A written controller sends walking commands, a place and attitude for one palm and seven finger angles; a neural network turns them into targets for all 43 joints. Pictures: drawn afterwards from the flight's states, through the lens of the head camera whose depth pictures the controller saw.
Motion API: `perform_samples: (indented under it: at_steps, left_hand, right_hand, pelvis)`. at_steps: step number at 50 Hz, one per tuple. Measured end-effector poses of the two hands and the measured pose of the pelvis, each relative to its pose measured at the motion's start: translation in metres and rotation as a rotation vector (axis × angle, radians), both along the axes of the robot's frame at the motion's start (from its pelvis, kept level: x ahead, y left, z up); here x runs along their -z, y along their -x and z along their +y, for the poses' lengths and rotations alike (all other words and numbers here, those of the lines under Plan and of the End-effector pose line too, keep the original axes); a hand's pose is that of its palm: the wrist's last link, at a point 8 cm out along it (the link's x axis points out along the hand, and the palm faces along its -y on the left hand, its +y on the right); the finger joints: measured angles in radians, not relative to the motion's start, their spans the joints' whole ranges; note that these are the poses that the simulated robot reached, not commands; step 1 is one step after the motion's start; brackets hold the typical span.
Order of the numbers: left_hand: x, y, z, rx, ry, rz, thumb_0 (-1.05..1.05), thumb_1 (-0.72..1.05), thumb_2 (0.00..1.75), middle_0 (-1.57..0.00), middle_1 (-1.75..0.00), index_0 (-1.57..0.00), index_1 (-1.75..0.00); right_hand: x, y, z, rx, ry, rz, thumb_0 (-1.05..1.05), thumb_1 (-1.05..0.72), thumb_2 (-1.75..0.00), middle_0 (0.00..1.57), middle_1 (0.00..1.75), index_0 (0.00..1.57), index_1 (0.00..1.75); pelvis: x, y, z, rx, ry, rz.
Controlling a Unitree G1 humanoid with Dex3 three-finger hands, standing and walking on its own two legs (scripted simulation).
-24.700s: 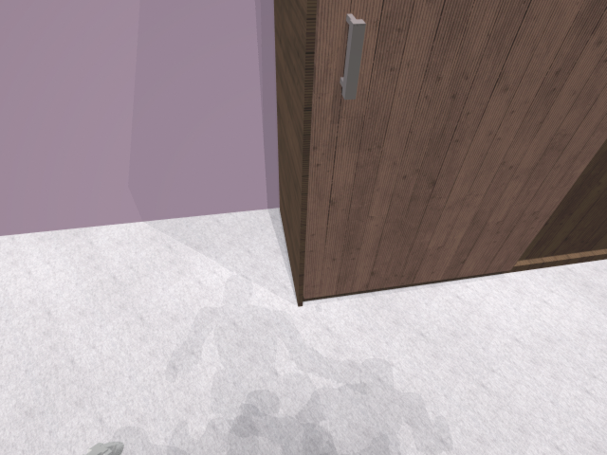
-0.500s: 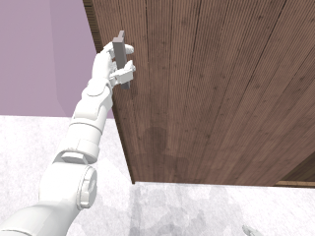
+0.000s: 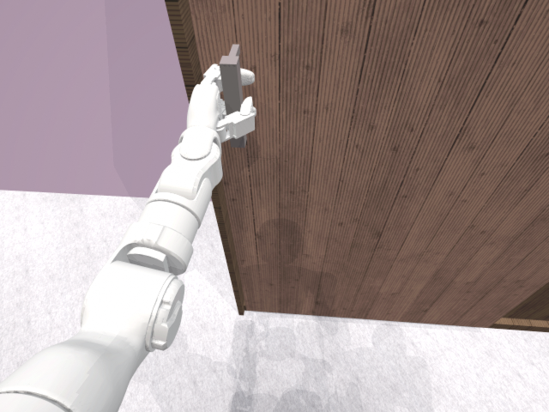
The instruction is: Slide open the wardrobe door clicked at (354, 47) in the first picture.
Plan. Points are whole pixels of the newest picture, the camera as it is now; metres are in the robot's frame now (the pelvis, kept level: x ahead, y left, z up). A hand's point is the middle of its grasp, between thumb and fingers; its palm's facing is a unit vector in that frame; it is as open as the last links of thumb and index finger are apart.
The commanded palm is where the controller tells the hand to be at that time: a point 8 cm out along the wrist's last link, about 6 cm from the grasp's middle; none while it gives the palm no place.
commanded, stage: tug the door sideways, standing still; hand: left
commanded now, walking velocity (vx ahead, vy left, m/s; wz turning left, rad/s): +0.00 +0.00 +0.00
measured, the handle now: (237, 97) +0.53 +0.09 +0.19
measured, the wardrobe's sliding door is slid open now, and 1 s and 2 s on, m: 0.01 0.07 0.52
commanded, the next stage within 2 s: step sideways, sliding the door along in 0.16 s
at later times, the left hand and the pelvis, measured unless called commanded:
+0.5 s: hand (263, 122) +0.47 +0.04 +0.19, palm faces -0.04 -0.99 -0.13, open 6.2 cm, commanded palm +0.46 +0.08 +0.20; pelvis -0.01 -0.02 -0.01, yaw -3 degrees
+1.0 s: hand (293, 122) +0.48 +0.00 +0.18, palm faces +0.17 -0.98 -0.08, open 6.4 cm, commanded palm +0.45 -0.02 +0.19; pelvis +0.01 -0.16 -0.01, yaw +4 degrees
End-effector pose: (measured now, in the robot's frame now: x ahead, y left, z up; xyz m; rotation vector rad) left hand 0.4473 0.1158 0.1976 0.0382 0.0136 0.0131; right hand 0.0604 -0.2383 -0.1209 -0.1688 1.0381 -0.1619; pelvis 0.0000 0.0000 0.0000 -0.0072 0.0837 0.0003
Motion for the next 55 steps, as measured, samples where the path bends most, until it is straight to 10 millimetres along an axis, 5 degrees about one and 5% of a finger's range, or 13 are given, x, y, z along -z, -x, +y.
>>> perform_samples:
  at_steps: [22,34,39,46,55]
  left_hand:
    - [0.004,-0.004,-0.019,0.073,-0.083,-0.099,-0.05,0.67,0.8,-0.39,-1.39,-0.28,-1.4]
    - [0.006,0.0,-0.032,-0.087,-0.104,-0.126,-0.05,0.72,0.85,-0.45,-1.4,-0.19,-1.4]
    - [0.006,0.002,-0.04,-0.14,-0.107,-0.131,-0.05,0.74,0.86,-0.41,-1.4,-0.14,-1.4]
    - [0.013,0.0,-0.055,-0.134,-0.068,-0.243,-0.02,0.74,0.85,-0.41,-1.4,-0.16,-1.4]
    - [0.015,0.0,-0.089,-0.181,-0.082,-0.278,-0.03,0.74,0.86,-0.42,-1.4,-0.16,-1.36]
  right_hand:
    - [0.001,-0.012,-0.018,0.083,0.013,-0.085,0.01,-0.91,-0.9,0.2,0.29,0.2,0.3]
    - [0.033,-0.004,-0.074,0.038,-0.04,0.062,0.01,-0.91,-0.9,0.2,0.29,0.2,0.3]
    - [0.02,-0.038,-0.106,-0.056,0.015,0.055,0.02,-0.91,-0.9,0.2,0.29,0.2,0.3]
    - [0.015,-0.118,-0.128,-0.158,0.038,-0.067,0.01,-0.91,-0.9,0.2,0.29,0.2,0.3]
    - [0.006,-0.193,-0.144,-0.252,-0.103,-0.199,0.01,-0.91,-0.9,0.2,0.29,0.2,0.3]
  pelvis:
    - [0.005,0.01,-0.011,0.046,-0.01,-0.033]
    - [0.016,0.008,-0.082,-0.009,-0.019,-0.094]
    - [0.002,0.004,-0.104,-0.045,-0.069,-0.091]
    - [0.012,-0.003,-0.131,-0.081,-0.057,-0.081]
    - [0.019,-0.038,-0.206,-0.057,0.005,-0.133]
